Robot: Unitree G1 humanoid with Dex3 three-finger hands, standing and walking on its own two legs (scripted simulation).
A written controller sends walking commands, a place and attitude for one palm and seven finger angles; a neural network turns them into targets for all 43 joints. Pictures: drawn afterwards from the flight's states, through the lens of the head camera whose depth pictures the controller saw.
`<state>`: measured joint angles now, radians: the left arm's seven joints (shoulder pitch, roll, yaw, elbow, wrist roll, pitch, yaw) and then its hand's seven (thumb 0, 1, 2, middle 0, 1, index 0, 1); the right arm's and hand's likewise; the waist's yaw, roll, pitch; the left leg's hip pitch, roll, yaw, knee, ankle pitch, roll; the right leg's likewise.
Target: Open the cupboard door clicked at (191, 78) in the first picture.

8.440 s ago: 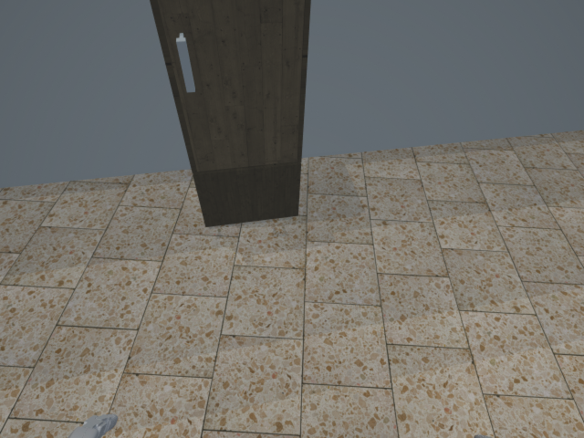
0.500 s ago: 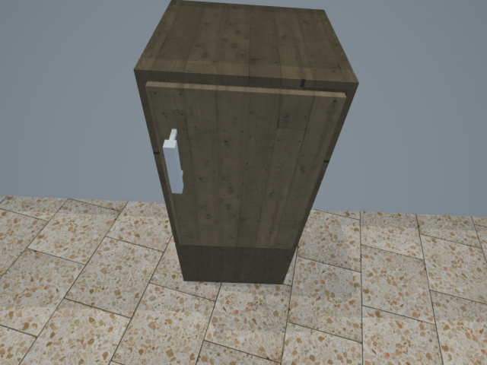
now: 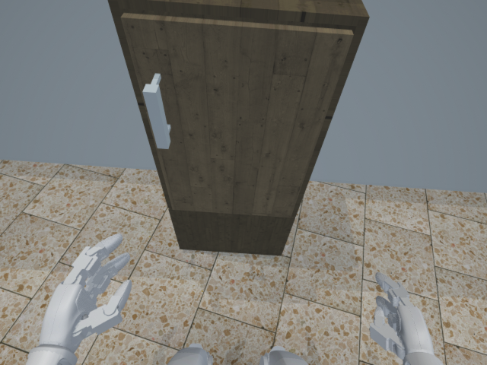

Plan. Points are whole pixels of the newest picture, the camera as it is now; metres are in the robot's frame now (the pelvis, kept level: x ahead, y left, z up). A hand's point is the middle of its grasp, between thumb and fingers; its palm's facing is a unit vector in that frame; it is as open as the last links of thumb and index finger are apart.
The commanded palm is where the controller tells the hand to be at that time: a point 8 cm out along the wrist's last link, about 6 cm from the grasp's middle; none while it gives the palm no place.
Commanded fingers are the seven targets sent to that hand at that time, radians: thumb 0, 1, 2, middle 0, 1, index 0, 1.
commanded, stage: raise the hand with hooked fingers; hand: left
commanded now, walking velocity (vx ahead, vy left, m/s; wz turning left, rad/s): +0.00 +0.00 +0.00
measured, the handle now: (160, 112) +0.56 +0.21 +0.07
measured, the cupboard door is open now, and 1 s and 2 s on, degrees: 0 0 0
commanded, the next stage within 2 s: move the hooked fingers beside the handle in 1.70 s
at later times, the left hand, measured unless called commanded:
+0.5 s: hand (78, 260) +0.25 +0.25 +0.06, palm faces +0.08 -0.99 -0.06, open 11.5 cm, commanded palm +0.22 +0.30 +0.05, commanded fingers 0.00 -0.17 0.44 -0.28 -0.99 -0.28 -0.99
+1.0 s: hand (40, 237) +0.27 +0.31 +0.07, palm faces +0.02 -1.00 -0.05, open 13.8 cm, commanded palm +0.25 +0.36 +0.08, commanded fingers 0.00 -0.50 0.30 -0.30 -1.20 -0.30 -1.20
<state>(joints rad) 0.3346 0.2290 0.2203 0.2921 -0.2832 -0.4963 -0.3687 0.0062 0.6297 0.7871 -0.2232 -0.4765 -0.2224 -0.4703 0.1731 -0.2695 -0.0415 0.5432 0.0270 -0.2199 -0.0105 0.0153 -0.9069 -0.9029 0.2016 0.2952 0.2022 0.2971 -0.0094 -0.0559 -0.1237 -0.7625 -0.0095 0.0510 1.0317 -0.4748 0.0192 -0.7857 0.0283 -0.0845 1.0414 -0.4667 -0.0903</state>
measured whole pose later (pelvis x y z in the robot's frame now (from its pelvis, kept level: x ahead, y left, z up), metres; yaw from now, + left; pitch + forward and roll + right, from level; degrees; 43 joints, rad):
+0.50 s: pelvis +0.01 +0.01 +0.01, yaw +0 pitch +14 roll -1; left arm 0.27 0.29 0.34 0.17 -0.36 -0.39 -0.36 0.01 0.05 0.54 -0.26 -0.85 -0.26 -0.84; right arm 0.30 -0.24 0.01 0.58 0.03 -0.21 -0.04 0.02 -0.91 -0.90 0.20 0.30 0.20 0.30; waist -0.02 0.03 -0.12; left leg -0.78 0.00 0.03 1.01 -0.47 0.03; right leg -0.77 0.04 -0.10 0.97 -0.44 -0.07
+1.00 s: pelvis +0.01 +0.05 +0.02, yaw +1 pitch +11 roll -3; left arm 0.07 0.39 0.34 0.31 -0.34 -0.28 -0.44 -0.01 -0.47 0.32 -0.30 -1.18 -0.30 -1.17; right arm 0.25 -0.26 0.06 0.53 0.04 -0.21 -0.06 0.02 -0.91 -0.90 0.20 0.30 0.20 0.30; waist 0.01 0.03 -0.10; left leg -0.70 -0.03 0.03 0.96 -0.45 0.09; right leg -0.67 0.02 -0.10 0.88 -0.40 -0.02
